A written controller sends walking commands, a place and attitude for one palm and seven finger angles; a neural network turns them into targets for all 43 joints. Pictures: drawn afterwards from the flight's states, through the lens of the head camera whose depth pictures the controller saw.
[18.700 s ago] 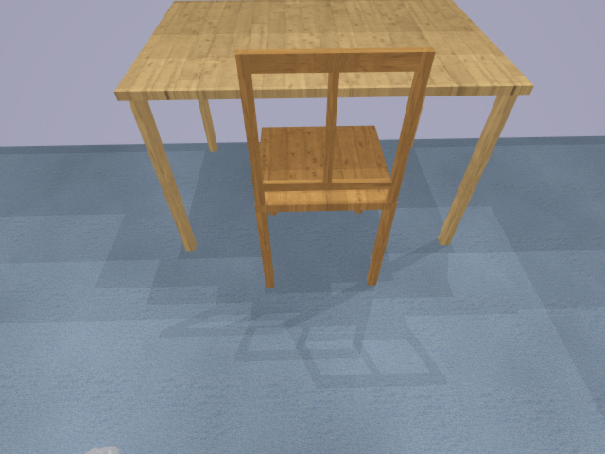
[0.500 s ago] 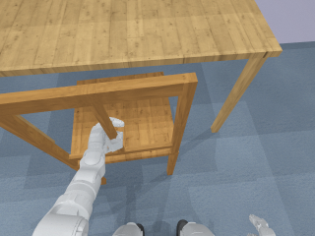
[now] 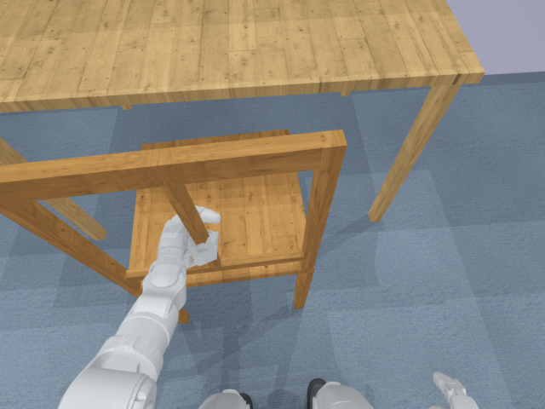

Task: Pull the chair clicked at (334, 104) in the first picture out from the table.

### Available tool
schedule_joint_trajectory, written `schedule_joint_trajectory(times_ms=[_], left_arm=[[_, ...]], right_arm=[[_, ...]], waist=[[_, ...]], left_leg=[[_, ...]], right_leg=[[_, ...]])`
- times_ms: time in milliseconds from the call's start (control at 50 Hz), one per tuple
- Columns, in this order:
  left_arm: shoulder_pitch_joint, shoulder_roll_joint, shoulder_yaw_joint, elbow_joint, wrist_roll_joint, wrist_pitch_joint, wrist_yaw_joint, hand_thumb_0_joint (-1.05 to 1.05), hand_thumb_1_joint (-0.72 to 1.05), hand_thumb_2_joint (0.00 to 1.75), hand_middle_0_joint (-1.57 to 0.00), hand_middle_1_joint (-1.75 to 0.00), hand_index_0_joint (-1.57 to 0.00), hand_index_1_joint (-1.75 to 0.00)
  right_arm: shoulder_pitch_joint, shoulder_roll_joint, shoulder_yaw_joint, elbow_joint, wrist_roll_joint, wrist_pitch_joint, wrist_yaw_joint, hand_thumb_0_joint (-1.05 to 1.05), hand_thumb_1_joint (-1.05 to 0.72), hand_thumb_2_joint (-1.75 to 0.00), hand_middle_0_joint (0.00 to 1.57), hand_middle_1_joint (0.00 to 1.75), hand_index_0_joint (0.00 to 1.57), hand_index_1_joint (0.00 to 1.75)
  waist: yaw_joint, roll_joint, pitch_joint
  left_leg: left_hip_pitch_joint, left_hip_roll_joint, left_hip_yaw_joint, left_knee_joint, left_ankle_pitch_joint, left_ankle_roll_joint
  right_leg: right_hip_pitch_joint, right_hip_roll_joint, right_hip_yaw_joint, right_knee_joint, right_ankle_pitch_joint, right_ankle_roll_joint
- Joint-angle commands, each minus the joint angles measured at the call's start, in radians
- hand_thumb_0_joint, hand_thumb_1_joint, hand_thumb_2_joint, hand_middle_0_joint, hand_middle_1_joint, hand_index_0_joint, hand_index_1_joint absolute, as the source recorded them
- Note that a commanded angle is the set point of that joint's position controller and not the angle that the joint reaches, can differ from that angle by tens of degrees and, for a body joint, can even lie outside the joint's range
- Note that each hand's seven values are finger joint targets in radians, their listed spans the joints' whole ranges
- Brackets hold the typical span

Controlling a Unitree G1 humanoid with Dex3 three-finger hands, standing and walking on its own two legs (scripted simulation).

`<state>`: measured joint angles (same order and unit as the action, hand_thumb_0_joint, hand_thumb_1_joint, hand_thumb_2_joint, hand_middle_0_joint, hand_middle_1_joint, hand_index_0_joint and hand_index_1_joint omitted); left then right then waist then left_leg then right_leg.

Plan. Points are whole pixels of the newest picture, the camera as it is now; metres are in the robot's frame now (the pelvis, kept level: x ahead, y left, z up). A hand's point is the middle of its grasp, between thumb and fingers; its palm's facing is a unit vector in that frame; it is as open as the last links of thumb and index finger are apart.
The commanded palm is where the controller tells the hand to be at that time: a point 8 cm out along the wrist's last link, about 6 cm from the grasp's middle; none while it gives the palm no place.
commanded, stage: step backward, pulling the chair out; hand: left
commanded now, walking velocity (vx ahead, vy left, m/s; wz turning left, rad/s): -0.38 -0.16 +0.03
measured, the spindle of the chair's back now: (198, 231) +0.39 +0.12 -0.06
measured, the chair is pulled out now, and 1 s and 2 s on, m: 0.13 0.33 0.55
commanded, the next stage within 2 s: stop walking, hand still on the chair in 1.80 s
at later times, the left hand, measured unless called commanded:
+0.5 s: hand (209, 300) +0.27 +0.10 -0.07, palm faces -0.05 -0.99 -0.15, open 5.4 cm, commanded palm +0.26 +0.15 -0.06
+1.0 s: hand (208, 378) +0.17 +0.09 -0.06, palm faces -0.04 -0.99 -0.16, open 5.4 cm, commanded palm +0.15 +0.14 -0.07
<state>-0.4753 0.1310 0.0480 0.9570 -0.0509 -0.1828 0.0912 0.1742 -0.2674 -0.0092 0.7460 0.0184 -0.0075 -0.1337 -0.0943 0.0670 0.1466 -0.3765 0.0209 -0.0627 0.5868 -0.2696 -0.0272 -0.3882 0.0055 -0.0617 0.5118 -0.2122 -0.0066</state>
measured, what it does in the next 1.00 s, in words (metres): walks backwards: left foot, then right foot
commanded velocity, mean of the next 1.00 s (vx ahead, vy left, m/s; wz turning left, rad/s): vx -0.38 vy -0.03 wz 0.02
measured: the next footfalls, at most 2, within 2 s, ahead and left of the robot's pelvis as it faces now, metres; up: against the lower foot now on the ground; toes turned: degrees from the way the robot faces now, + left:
left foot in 0.48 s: -0.06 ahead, +0.13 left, +0.00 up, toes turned +1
right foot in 0.70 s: -0.09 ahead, -0.12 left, +0.00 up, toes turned +0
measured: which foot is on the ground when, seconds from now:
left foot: down 0.00-0.28, up 0.30-0.46, down 0.48-0.78, up 0.80-0.98, down 1.00-1.00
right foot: down 0.00-0.54, up 0.56-0.68, down 0.70-1.00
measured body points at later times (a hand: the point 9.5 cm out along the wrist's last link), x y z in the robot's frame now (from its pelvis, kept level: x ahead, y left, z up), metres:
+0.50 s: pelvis -0.09 +0.00 +0.00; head +0.01 -0.01 +0.44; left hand +0.27 +0.15 -0.05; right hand +0.00 -0.28 -0.13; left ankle -0.10 +0.13 -0.73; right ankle -0.02 -0.12 -0.73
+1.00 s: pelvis -0.20 +0.00 +0.00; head -0.10 -0.02 +0.44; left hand +0.17 +0.15 -0.05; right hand -0.11 -0.29 -0.13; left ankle -0.22 +0.14 -0.73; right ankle -0.13 -0.12 -0.73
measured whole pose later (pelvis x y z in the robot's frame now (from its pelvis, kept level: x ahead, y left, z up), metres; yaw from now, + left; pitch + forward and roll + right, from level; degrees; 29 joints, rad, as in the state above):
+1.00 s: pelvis -0.20 +0.00 +0.00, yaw +2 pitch +4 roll +0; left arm -0.52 0.12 0.02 1.01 -0.05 -0.16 0.10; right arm 0.17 -0.30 -0.02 0.76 0.02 -0.01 -0.14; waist -0.11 0.04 0.15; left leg -0.33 0.03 -0.04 0.58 -0.29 -0.05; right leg -0.43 -0.03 -0.03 0.52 -0.16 0.00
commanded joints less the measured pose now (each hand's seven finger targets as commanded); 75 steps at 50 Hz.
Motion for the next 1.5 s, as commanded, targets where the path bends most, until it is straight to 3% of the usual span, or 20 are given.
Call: schedule_joint_trajectory(times_ms=[0, 40, 100, 200, 260, 300, 400, 460, 560, 640, 700, 740, 800, 960, 1040, 1080, 1200, 1260, 1320, 1480], left_arm=[[-0.266, 0.154, -0.037, -0.201, 0.025, -0.066, 0.008, 0.00, 0.90, 0.90, -0.50, -1.45, -0.50, -1.45], [-0.291, 0.118, -0.064, -0.226, 0.041, -0.069, -0.005, 0.00, 0.90, 0.90, -0.50, -1.45, -0.50, -1.45], [-0.240, 0.119, -0.027, -0.240, 0.041, -0.078, 0.002, 0.00, 0.90, 0.90, -0.50, -1.45, -0.50, -1.45], [-0.270, 0.144, -0.029, -0.223, 0.051, -0.088, -0.002, 0.00, 0.90, 0.90, -0.50, -1.45, -0.50, -1.45], [-0.263, 0.233, 0.016, -0.197, 0.028, -0.097, 0.005, 0.00, 0.90, 0.90, -0.50, -1.45, -0.50, -1.45], [-0.236, 0.234, 0.017, -0.162, 0.029, -0.061, 0.003, 0.00, 0.90, 0.90, -0.50, -1.45, -0.50, -1.45], [-0.240, 0.196, 0.001, -0.150, 0.024, -0.029, 0.016, 0.00, 0.90, 0.90, -0.50, -1.45, -0.50, -1.45], [-0.271, 0.130, -0.058, -0.199, 0.011, -0.034, 0.005, 0.00, 0.90, 0.90, -0.50, -1.45, -0.50, -1.45], [-0.311, 0.083, -0.061, -0.207, 0.032, -0.058, -0.002, 0.00, 0.90, 0.90, -0.50, -1.45, -0.50, -1.45], [-0.349, 0.089, -0.063, -0.166, 0.049, -0.094, 0.000, 0.00, 0.90, 0.90, -0.50, -1.45, -0.50, -1.45], [-0.342, 0.130, -0.047, -0.128, 0.062, -0.112, -0.008, 0.00, 0.90, 0.90, -0.50, -1.45, -0.50, -1.45], [-0.341, 0.223, 0.012, -0.127, 0.036, -0.126, 0.001, 0.00, 0.90, 0.90, -0.50, -1.45, -0.50, -1.45], [-0.286, 0.240, 0.030, -0.098, 0.038, -0.087, 0.000, 0.00, 0.90, 0.90, -0.50, -1.45, -0.50, -1.45], [-0.264, 0.152, -0.040, -0.166, 0.012, -0.032, 0.008, 0.00, 0.90, 0.90, -0.50, -1.45, -0.50, -1.45], [-0.345, 0.059, -0.105, -0.267, 0.025, -0.055, -0.011, 0.00, 0.90, 0.90, -0.50, -1.45, -0.50, -1.45], [-0.328, 0.086, -0.065, -0.263, 0.029, -0.064, -0.006, 0.00, 0.90, 0.90, -0.50, -1.45, -0.50, -1.45], [-0.341, 0.113, -0.059, -0.151, 0.061, -0.111, -0.009, 0.00, 0.90, 0.90, -0.50, -1.45, -0.50, -1.45], [-0.328, 0.232, 0.016, -0.114, 0.038, -0.118, -0.002, 0.00, 0.90, 0.90, -0.50, -1.45, -0.50, -1.45], [-0.297, 0.212, 0.021, -0.097, 0.046, -0.084, 0.003, 0.00, 0.90, 0.90, -0.50, -1.45, -0.50, -1.45], [-0.232, 0.142, -0.042, -0.127, 0.015, -0.034, 0.012, 0.00, 0.90, 0.90, -0.50, -1.45, -0.50, -1.45]], right_arm=[[0.064, -0.129, -0.045, -0.117, 0.004, -0.010, -0.021, 0.00, -0.90, -0.90, 0.20, 0.30, 0.20, 0.30], [0.016, -0.103, -0.037, -0.131, -0.012, -0.002, 0.002, 0.00, -0.90, -0.90, 0.20, 0.30, 0.20, 0.30], [0.068, -0.098, -0.056, -0.127, -0.033, 0.001, 0.035, 0.00, -0.90, -0.90, 0.20, 0.30, 0.20, 0.30], [0.057, -0.097, -0.049, -0.131, -0.015, -0.011, 0.045, 0.00, -0.90, -0.90, 0.20, 0.30, 0.20, 0.30], [0.050, -0.104, -0.062, -0.138, 0.019, -0.023, 0.014, 0.00, -0.90, -0.90, 0.20, 0.30, 0.20, 0.30], [0.009, -0.100, -0.045, -0.130, 0.015, -0.035, 0.002, 0.00, -0.90, -0.90, 0.20, 0.30, 0.20, 0.30], [0.035, -0.107, -0.025, -0.084, 0.001, -0.027, -0.020, 0.00, -0.90, -0.90, 0.20, 0.30, 0.20, 0.30], [0.054, -0.134, -0.051, -0.117, 0.011, -0.003, -0.020, 0.00, -0.90, -0.90, 0.20, 0.30, 0.20, 0.30], [0.042, -0.094, -0.050, -0.125, -0.033, 0.003, 0.023, 0.00, -0.90, -0.90, 0.20, 0.30, 0.20, 0.30], [0.094, -0.101, -0.058, -0.088, -0.024, -0.022, 0.049, 0.00, -0.90, -0.90, 0.20, 0.30, 0.20, 0.30], [0.086, -0.104, -0.053, -0.075, -0.016, -0.027, 0.047, 0.00, -0.90, -0.90, 0.20, 0.30, 0.20, 0.30], [0.083, -0.101, -0.068, -0.084, 0.011, -0.035, 0.021, 0.00, -0.90, -0.90, 0.20, 0.30, 0.20, 0.30], [0.003, -0.092, -0.044, -0.088, 0.007, -0.055, 0.005, 0.00, -0.90, -0.90, 0.20, 0.30, 0.20, 0.30], [0.049, -0.122, -0.042, -0.092, 0.007, -0.019, -0.025, 0.00, -0.90, -0.90, 0.20, 0.30, 0.20, 0.30], [0.024, -0.103, -0.047, -0.145, -0.021, 0.006, 0.002, 0.00, -0.90, -0.90, 0.20, 0.30, 0.20, 0.30], [0.039, -0.096, -0.057, -0.128, -0.031, 0.001, 0.022, 0.00, -0.90, -0.90, 0.20, 0.30, 0.20, 0.30], [0.088, -0.103, -0.057, -0.076, -0.018, -0.026, 0.054, 0.00, -0.90, -0.90, 0.20, 0.30, 0.20, 0.30], [0.044, -0.103, -0.072, -0.094, 0.018, -0.039, 0.022, 0.00, -0.90, -0.90, 0.20, 0.30, 0.20, 0.30], [-0.008, -0.075, -0.035, -0.072, -0.001, -0.060, 0.012, 0.00, -0.90, -0.90, 0.20, 0.30, 0.20, 0.30], [0.044, -0.107, -0.030, -0.084, 0.009, -0.014, -0.020, 0.00, -0.90, -0.90, 0.20, 0.30, 0.20, 0.30]], waist=[[0.027, -0.054, -0.546], [0.037, 0.152, -0.512], [0.046, 0.195, -0.542], [0.040, 0.102, -0.486], [0.043, -0.137, -0.561], [0.070, -0.103, -0.521], [0.048, -0.136, -0.534], [0.041, -0.110, -0.536], [0.054, 0.213, -0.475], [0.029, 0.147, -0.485], [0.036, 0.117, -0.475], [0.029, -0.146, -0.561], [0.078, -0.107, -0.518], [0.046, -0.169, -0.538], [0.039, 0.204, -0.511], [0.055, 0.236, -0.473], [0.039, 0.147, -0.456], [0.056, -0.242, -0.515], [0.081, -0.113, -0.514], [0.058, -0.210, -0.532]], left_leg=[[0.245, 0.124, -0.062, -0.097, 0.688, 0.039], [0.235, 0.191, -0.156, -0.136, 0.842, 0.076], [0.432, 0.260, -0.215, -0.078, 1.037, 0.143], [0.251, 0.196, -0.122, -0.007, 0.792, 0.079], [0.039, -0.001, 0.022, 0.213, -0.051, -0.027], [-0.047, -0.011, -0.056, 0.325, -0.259, -0.025], [0.063, 0.016, -0.008, -0.019, -0.037, -0.026], [0.212, 0.127, -0.030, -0.131, 0.498, 0.027], [0.306, 0.290, -0.180, -0.145, 0.828, 0.144], [0.479, 0.263, -0.148, -0.016, 1.011, 0.124], [0.318, 0.201, -0.078, 0.030, 0.815, 0.070], [0.103, 0.067, 0.042, 0.150, 0.221, -0.016], [-0.073, 0.003, -0.068, 0.340, -0.256, -0.027], [0.165, 0.073, 0.010, -0.143, 0.244, -0.006], [0.279, 0.249, -0.112, -0.166, 0.753, 0.098], [0.300, 0.310, -0.159, -0.167, 0.789, 0.156], [0.395, 0.235, -0.083, 0.033, 0.867, 0.093], [0.016, 0.009, 0.044, 0.279, -0.162, -0.032], [-0.088, 0.001, -0.069, 0.401, -0.273, -0.035], [0.152, 0.033, 0.051, -0.143, 0.060, -0.030]], right_leg=[[0.304, -0.123, 0.067, 0.040, 0.639, -0.001], [0.196, -0.073, 0.066, 0.151, 0.163, -0.002], [0.049, -0.028, 0.087, 0.147, -0.148, -0.008], [0.227, -0.071, 0.106, -0.021, 0.284, -0.018], [0.397, -0.307, 0.259, -0.074, 0.882, -0.115], [0.339, -0.396, 0.294, -0.070, 0.809, -0.177], [0.388, -0.299, 0.161, -0.010, 0.799, -0.095], [0.294, -0.143, 0.086, 0.014, 0.564, 0.002], [0.035, -0.033, 0.076, 0.256, -0.235, -0.003], [0.048, -0.025, 0.082, 0.016, -0.044, -0.001], [0.197, -0.073, 0.102, -0.076, 0.347, -0.012], [0.418, -0.228, 0.224, -0.055, 0.866, -0.062], [0.375, -0.395, 0.295, -0.048, 0.854, -0.168], [0.352, -0.230, 0.129, 0.016, 0.687, -0.040], [0.143, -0.055, 0.049, 0.217, 0.080, 0.022], [0.043, -0.023, 0.066, 0.297, -0.259, 0.005], [0.165, -0.042, 0.087, -0.103, 0.181, -0.004], [0.404, -0.317, 0.287, -0.092, 0.943, -0.093], [0.407, -0.396, 0.269, -0.030, 0.897, -0.176], [0.393, -0.269, 0.150, -0.004, 0.722, -0.079]])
